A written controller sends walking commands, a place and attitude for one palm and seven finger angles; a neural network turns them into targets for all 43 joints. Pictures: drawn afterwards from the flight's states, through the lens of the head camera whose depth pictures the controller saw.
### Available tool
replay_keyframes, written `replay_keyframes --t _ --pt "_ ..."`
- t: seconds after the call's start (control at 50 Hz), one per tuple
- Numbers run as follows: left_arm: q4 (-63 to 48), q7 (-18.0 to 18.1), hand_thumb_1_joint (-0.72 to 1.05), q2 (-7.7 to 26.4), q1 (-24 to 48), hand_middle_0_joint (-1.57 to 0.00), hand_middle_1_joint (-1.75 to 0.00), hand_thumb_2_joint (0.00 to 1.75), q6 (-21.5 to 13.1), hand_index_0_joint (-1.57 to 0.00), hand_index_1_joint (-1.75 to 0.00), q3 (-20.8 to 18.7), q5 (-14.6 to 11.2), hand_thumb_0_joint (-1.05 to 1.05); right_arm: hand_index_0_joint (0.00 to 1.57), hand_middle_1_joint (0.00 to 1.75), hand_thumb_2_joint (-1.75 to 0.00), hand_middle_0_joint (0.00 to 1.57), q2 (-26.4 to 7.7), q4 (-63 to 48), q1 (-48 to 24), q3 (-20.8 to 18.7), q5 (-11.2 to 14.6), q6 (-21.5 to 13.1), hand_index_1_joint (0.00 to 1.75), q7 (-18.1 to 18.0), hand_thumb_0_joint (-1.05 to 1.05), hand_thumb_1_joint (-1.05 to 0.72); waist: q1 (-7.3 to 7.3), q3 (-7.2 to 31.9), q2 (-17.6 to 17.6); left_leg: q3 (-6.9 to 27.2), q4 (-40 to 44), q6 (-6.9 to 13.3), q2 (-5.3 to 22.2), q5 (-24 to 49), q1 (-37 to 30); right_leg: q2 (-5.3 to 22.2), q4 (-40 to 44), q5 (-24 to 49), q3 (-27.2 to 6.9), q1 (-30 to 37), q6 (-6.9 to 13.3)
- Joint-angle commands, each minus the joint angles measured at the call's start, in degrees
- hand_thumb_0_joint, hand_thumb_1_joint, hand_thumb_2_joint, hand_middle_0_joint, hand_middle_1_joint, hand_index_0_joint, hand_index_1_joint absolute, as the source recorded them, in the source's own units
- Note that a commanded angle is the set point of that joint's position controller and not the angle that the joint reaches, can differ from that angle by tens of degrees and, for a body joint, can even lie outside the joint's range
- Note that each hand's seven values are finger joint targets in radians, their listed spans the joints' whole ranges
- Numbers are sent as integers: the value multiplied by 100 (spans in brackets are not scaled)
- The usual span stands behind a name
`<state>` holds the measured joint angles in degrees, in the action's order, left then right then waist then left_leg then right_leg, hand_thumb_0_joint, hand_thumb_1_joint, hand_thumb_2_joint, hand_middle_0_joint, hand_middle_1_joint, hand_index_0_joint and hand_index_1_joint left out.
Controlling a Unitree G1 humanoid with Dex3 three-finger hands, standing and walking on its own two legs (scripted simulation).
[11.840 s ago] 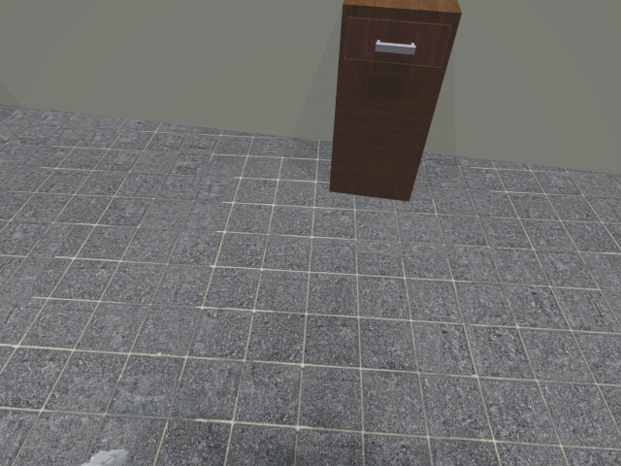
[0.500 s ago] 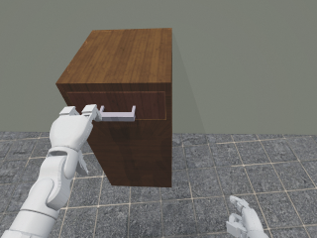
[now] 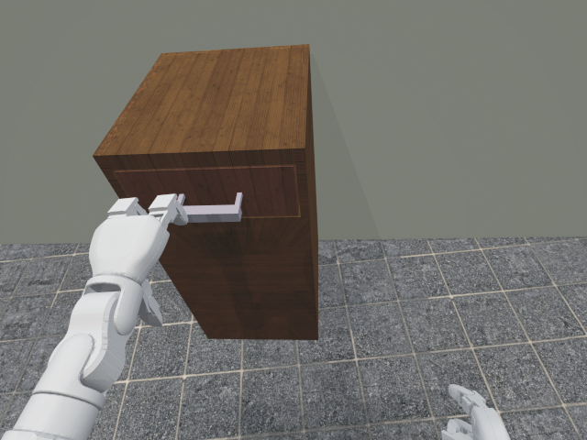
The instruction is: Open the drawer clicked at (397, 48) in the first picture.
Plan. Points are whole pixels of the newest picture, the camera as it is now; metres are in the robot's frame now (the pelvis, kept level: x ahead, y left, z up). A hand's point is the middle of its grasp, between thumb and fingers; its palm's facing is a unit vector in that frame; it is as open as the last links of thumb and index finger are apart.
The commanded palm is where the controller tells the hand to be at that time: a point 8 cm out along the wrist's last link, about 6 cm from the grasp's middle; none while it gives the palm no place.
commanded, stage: move the hooked fingers above the handle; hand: left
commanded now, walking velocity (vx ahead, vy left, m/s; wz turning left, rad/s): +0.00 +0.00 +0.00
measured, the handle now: (207, 205) +0.53 +0.26 -0.03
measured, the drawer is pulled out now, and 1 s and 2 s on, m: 0.00 0.00 0.00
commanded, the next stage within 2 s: none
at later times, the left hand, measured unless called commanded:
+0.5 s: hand (168, 241) +0.36 +0.25 +0.07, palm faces +0.00 -0.04 -1.00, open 13.8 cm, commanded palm +0.34 +0.25 +0.12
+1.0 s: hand (189, 222) +0.42 +0.24 +0.04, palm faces -0.04 -0.01 -1.00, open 13.8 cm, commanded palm +0.40 +0.25 +0.10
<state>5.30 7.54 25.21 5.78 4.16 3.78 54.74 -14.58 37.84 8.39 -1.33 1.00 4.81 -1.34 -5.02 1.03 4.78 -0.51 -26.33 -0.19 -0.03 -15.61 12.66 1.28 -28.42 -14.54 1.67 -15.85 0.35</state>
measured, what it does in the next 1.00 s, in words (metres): stands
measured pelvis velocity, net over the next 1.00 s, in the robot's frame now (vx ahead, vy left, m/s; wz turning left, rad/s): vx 0.00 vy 0.01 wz -0.02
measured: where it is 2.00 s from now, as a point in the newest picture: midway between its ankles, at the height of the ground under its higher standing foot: outside the picture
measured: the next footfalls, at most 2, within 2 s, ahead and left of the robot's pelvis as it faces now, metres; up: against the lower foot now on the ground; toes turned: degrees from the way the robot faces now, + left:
none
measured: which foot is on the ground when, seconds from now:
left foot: down 0.00-1.00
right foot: down 0.00-1.00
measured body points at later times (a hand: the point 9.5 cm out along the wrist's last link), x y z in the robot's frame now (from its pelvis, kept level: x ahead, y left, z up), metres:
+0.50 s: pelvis +0.00 +0.00 +0.00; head +0.03 -0.04 +0.44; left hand +0.35 +0.25 +0.12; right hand +0.15 -0.25 -0.13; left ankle -0.02 +0.12 -0.74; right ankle +0.00 -0.12 -0.74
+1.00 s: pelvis +0.00 +0.01 -0.01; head +0.05 -0.01 +0.43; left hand +0.42 +0.24 +0.10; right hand +0.10 -0.25 -0.15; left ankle -0.02 +0.12 -0.74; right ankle +0.00 -0.11 -0.74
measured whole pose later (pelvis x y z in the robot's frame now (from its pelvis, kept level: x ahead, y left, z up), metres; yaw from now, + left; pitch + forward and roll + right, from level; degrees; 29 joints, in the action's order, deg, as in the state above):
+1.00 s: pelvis +0.00 +0.01 -0.01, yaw -1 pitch +10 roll +0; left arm 41.4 10.4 25.1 32.3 -0.5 4.7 59.5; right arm -14.0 39.4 15.2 -2.9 1.4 5.1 -2.0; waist 0.0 4.7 3.1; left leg -1.6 -34.3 0.8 -0.3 -19.1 24.8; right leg 1.6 -34.9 -16.8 0.4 -27.7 -0.5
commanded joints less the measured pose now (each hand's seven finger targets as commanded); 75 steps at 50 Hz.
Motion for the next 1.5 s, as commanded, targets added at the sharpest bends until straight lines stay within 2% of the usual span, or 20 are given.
replay_keyframes --t 0.0,0.08,0.14,0.22,0.3,0.42,0.54,0.64,0.72,0.82,0.88,0.94,1.02,1.08,1.16,1.2,1.28,1.34,1.4,1.48 --pt "-911 67 -50 1105 1613 -30 -120 30 162 -30 -120 -498 -41 0 20 30 -90 20 -582 -942 -798 -112 13 -250 30 -60 0 -90 99 1279 -572 -182 266 183 -239 1504 -59 -157 337 1325 -73 896 145" --pt "-240 -59 -50 1368 2348 -30 -120 30 58 -30 -120 -594 57 0 20 30 -90 20 -590 -849 -713 -66 21 -250 30 -172 0 -90 176 978 -779 -215 274 211 -265 1000 157 -148 443 800 -122 677 112" --pt "-249 -28 -50 1551 2757 -30 -120 30 -183 -30 -120 -736 112 0 20 30 -90 20 -577 -846 -620 -98 -6 -290 30 -220 0 -90 151 1460 -620 -205 154 224 -303 1189 56 -142 336 1054 -167 846 116" --pt "123 67 -50 1438 3008 -30 -120 30 -433 -30 -120 -676 115 0 20 30 -90 20 -542 -791 -472 -133 -5 -335 30 -247 0 -90 183 1583 -338 -209 18 209 -318 1402 104 -138 177 1382 -143 735 139" --pt "589 154 -50 1555 2899 -30 -120 30 -435 -30 -120 -849 109 0 20 30 -90 20 -569 -773 -349 -182 12 -326 30 -229 0 -90 131 1591 -472 -246 -32 210 -305 1455 322 -123 123 1556 -170 799 126" --pt "852 134 -50 1496 3092 -30 -120 30 -396 -30 -120 -743 130 0 20 30 -90 20 -661 -800 -150 -264 30 -291 30 -193 0 -90 200 1774 -664 -255 -135 232 -285 1623 427 -142 -30 1767 -126 744 127" --pt "781 213 -50 1305 3716 -30 -120 30 -644 -30 -120 -512 174 0 20 30 -90 20 -688 -708 102 -351 6 -281 30 -183 0 -90 390 1892 -418 -170 -279 239 -239 1764 234 -206 -143 1627 -60 304 170" --pt "1342 495 -50 1714 4101 -30 -120 30 -719 -30 -120 -894 310 0 20 30 -90 20 -722 -561 351 -392 12 -256 30 -187 0 -90 394 1920 -385 -104 -335 208 -236 1648 425 -236 -251 1369 -18 127 203" --pt "1692 659 -50 1526 4256 -30 -120 30 -618 -30 -120 -744 378 0 20 30 -90 20 -701 -510 463 -420 15 -249 30 -137 0 -90 369 2163 -195 -108 -410 179 -201 2010 349 -253 -382 1622 18 48 235" --pt "2204 607 -50 1192 4448 -30 -120 30 -396 -30 -120 -380 413 0 20 30 -90 20 -753 -489 581 -438 24 -192 30 -71 0 -90 503 2152 -389 -93 -471 173 -128 2152 360 -275 -423 1633 70 -162 228" --pt "2437 534 -50 1421 4556 -30 -120 30 -386 -30 -120 -535 422 0 20 30 -90 20 -800 -502 670 -437 23 -150 30 -84 0 -90 498 2173 -524 -98 -477 199 -128 2037 463 -271 -416 1599 42 -102 219" --pt "2620 507 -50 1242 5108 -30 -120 30 -489 -30 -120 -314 462 0 20 30 -90 20 -793 -467 770 -424 15 -127 30 -111 0 -90 668 2016 -634 -56 -497 218 -119 1846 536 -267 -396 1410 57 -317 207" --pt "2699 692 -50 1842 5560 -30 -120 30 -761 -30 -120 -789 599 0 20 30 -90 20 -789 -404 945 -448 -28 -125 30 -149 0 -90 624 2391 -360 -68 -618 229 -153 1887 563 -264 -504 1523 -20 -262 216" --pt "2940 867 -50 1965 5501 -30 -120 30 -859 -30 -120 -966 630 0 20 30 -90 20 -760 -371 1055 -469 -49 -130 30 -130 0 -90 588 2556 -163 -101 -701 217 -168 2021 671 -272 -584 1680 -32 -218 223" --pt "3483 948 -50 1653 5577 -30 -120 30 -716 -30 -120 -666 652 0 20 30 -90 20 -799 -266 1194 -501 -48 -123 30 -58 0 -90 739 2476 -265 -142 -763 206 -142 2049 837 -289 -610 1755 -1 -401 201" --pt "3713 911 -50 1774 5611 -30 -120 30 -617 -30 -120 -700 645 0 20 30 -90 20 -855 -250 1262 -504 -42 -96 30 -50 0 -90 770 2490 -414 -160 -779 217 -146 1958 966 -292 -607 1792 -19 -361 184" --pt "3852 729 -50 1569 5917 -30 -120 30 -659 -30 -120 -411 583 0 20 30 -90 20 -890 -218 1384 -533 -35 -65 30 -64 0 -90 950 2532 -477 -179 -834 259 -150 1793 969 -280 -537 1792 -77 -407 144" --pt "3853 706 -50 1844 6361 -30 -120 30 -865 -30 -120 -541 608 0 20 30 -90 20 -926 -172 1492 -523 -60 -52 30 -119 0 -90 1073 2485 -546 -114 -864 293 -159 1612 1096 -277 -518 1625 -107 -478 141" --pt "3770 842 -50 2108 6595 -30 -120 30 -1103 -30 -120 -763 690 0 20 30 -90 20 -901 -115 1611 -548 -90 -66 30 -137 0 -90 1030 2713 -170 -100 -965 282 -168 1679 1044 -289 -629 1592 -128 -636 165" --pt "4246 1129 -50 2295 6793 -30 -120 30 -1021 -30 -120 -877 793 0 20 30 -90 20 -920 -34 1709 -511 -118 -78 30 -96 0 -90 1093 2653 -15 -82 -1077 249 -176 1590 1364 -308 -776 1456 -79 -915 174"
